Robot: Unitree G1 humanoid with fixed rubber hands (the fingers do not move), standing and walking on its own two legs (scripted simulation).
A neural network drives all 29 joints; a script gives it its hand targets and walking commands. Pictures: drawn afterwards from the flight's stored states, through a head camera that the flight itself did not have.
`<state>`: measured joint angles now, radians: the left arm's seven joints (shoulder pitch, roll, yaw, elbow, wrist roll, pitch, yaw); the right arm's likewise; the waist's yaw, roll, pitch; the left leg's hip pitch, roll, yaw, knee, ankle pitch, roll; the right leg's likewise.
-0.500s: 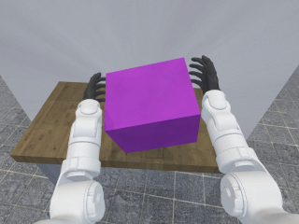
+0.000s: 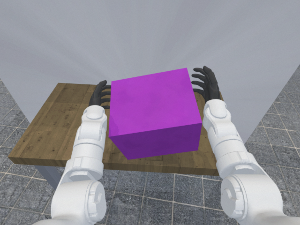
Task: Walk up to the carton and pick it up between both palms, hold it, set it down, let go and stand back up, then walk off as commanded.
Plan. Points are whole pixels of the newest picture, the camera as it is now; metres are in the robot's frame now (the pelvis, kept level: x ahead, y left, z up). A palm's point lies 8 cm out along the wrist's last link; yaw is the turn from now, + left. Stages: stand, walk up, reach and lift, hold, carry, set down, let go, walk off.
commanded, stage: set down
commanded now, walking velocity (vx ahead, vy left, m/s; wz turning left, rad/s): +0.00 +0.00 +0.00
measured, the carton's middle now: (155, 116) +0.42 +0.01 +0.07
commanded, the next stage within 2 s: none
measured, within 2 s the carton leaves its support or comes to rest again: neither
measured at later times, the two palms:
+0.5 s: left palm (99, 109) +0.41 +0.17 +0.11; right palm (209, 99) +0.42 -0.14 +0.15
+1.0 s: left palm (102, 113) +0.42 +0.17 +0.08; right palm (205, 102) +0.43 -0.14 +0.12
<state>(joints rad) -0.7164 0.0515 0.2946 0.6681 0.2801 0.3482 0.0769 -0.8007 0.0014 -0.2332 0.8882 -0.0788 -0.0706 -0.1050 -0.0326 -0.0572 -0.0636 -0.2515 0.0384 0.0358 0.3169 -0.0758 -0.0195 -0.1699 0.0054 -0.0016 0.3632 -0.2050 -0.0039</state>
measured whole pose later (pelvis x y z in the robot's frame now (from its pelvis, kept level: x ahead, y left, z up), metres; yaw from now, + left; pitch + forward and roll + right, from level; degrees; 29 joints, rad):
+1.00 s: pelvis +0.02 -0.01 +0.00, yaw +0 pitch +3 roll +1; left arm -0.71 0.02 0.38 0.81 0.31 0.15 0.09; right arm -0.80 0.06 -0.44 0.95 -0.28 -0.15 -0.05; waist -0.01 -0.05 -0.03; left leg -0.25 0.04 0.04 0.31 -0.10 -0.03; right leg -0.17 0.00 0.00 0.36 -0.24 0.00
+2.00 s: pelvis +0.03 -0.01 +0.00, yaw +0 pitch +4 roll +1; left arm -0.70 -0.03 0.47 0.81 0.38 0.05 0.05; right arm -0.79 0.06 -0.52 0.94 -0.38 -0.15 -0.01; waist -0.01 -0.05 -0.01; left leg -0.25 0.04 0.04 0.30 -0.11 -0.03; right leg -0.18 0.00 0.00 0.36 -0.25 0.00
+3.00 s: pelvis +0.05 -0.02 +0.00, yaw +0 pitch +5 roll +1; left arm -0.68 -0.05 0.51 0.83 0.39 -0.10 0.02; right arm -0.73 0.06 -0.52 0.92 -0.39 -0.19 0.00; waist 0.00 -0.06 0.02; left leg -0.25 0.04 0.05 0.30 -0.13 -0.03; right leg -0.18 0.01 0.00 0.36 -0.27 0.00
